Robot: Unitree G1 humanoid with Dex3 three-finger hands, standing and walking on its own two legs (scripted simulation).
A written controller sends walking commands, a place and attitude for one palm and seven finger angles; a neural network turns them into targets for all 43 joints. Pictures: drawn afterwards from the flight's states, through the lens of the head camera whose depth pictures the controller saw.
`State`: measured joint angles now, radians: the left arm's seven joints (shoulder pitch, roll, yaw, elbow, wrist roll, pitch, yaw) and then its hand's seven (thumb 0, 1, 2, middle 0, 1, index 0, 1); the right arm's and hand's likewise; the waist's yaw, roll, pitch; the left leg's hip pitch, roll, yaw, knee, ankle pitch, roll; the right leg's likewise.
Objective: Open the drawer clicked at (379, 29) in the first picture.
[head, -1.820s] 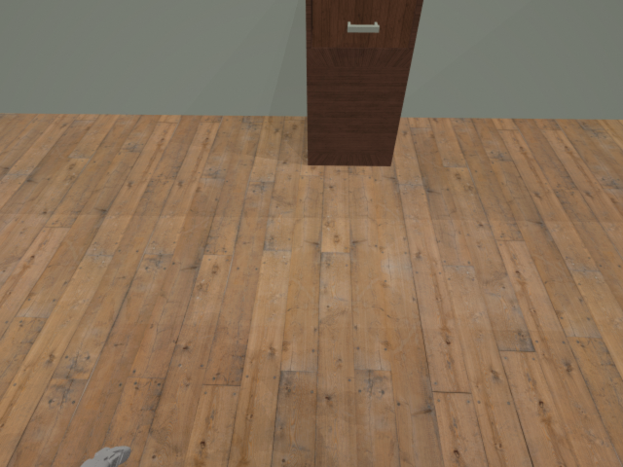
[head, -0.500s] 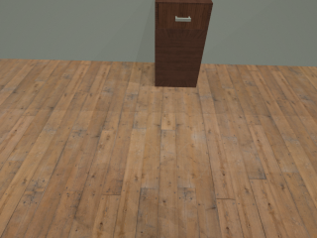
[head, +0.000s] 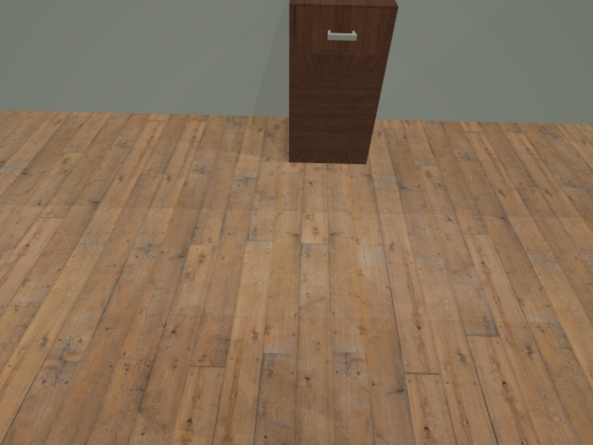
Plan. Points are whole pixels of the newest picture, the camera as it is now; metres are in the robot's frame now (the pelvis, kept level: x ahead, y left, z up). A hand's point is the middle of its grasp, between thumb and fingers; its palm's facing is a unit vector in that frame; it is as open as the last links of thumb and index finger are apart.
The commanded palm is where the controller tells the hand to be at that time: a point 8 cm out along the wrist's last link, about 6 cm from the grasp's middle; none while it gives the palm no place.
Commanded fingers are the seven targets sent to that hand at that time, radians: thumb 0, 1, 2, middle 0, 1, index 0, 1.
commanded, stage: walk to a spot facing it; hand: left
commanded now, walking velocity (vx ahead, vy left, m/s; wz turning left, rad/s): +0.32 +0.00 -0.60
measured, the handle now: (341, 34) +1.61 -0.09 -0.09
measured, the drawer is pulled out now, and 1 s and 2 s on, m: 0.00 0.00 0.00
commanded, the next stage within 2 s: none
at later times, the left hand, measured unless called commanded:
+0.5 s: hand out of the picture +0.07 +0.13 -0.16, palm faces -0.15 -0.98 -0.15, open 7.4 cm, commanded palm none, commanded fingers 0.00 0.90 0.90 -0.20 -0.30 -0.20 -0.30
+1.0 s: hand (254, 268) +0.49 +0.12 -0.17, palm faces -0.41 -0.89 -0.20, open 7.4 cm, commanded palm none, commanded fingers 0.00 0.90 0.90 -0.20 -0.30 -0.20 -0.30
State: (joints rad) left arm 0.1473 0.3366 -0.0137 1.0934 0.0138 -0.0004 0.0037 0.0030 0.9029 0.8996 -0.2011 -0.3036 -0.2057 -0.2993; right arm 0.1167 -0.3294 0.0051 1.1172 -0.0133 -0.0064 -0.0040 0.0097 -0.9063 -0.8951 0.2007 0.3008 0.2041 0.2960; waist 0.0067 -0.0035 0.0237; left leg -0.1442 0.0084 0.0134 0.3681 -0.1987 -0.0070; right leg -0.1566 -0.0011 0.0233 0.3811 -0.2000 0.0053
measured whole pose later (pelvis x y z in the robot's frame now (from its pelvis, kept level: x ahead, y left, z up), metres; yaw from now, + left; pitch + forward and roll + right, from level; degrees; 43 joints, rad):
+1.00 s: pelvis +0.33 -0.02 +0.00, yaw -26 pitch +0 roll +0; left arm 0.18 0.23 0.09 0.98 0.04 0.01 -0.03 0.00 0.91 0.90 -0.19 -0.30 -0.20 -0.30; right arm 0.36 -0.18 -0.05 1.08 -0.02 -0.08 -0.03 0.00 -0.94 -0.90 0.20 0.30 0.20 0.30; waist -0.01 -0.04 0.01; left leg -0.10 0.04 0.28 0.36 -0.27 0.04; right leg -0.63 -0.11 -0.04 1.03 -0.15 0.01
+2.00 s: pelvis +0.72 -0.24 +0.00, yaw -40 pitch +0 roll -1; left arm 0.20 0.18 0.07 1.05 0.03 0.01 -0.02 0.01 0.92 0.90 -0.20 -0.30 -0.20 -0.30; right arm 0.42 -0.07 -0.03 1.13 -0.03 -0.07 -0.01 0.01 -0.91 -0.90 0.20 0.30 0.20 0.30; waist -0.03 -0.02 0.06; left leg 0.03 0.07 0.32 0.31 -0.33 0.00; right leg -0.59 -0.12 -0.10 0.82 -0.15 0.00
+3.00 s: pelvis +0.87 -0.41 -0.01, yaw -19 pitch +1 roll +0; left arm 0.15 0.23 0.06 0.88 0.01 0.03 0.02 0.00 0.91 0.90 -0.20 -0.30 -0.20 -0.30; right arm 0.20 -0.23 -0.08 0.92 -0.02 0.06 0.01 0.01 -0.91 -0.89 0.20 0.30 0.20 0.30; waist -0.03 0.05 0.06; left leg -0.39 -0.05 -0.09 0.52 -0.16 0.01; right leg -0.33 -0.03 -0.02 0.66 -0.37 0.07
